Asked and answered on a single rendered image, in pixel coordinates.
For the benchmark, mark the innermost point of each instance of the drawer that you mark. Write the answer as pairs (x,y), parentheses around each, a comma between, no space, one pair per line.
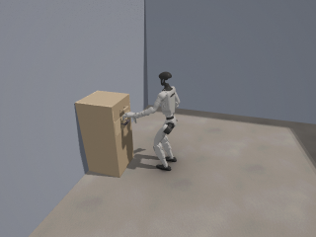
(118,124)

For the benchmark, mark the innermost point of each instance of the right robot shin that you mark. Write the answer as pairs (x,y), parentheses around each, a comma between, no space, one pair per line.
(167,148)

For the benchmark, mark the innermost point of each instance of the cabinet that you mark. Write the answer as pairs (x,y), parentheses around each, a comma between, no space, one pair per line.
(106,152)

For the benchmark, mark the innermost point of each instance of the left robot forearm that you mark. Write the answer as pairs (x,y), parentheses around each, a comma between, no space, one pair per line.
(147,112)

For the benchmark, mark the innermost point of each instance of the right robot thigh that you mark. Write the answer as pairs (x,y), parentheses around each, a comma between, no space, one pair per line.
(165,139)

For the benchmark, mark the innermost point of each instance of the robot right upper arm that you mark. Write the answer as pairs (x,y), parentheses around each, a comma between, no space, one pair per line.
(177,100)

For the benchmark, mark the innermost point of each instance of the robot left upper arm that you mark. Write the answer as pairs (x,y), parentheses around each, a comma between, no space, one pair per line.
(160,98)

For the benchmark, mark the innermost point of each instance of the robot left hand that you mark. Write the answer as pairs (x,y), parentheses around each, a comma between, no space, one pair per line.
(129,115)

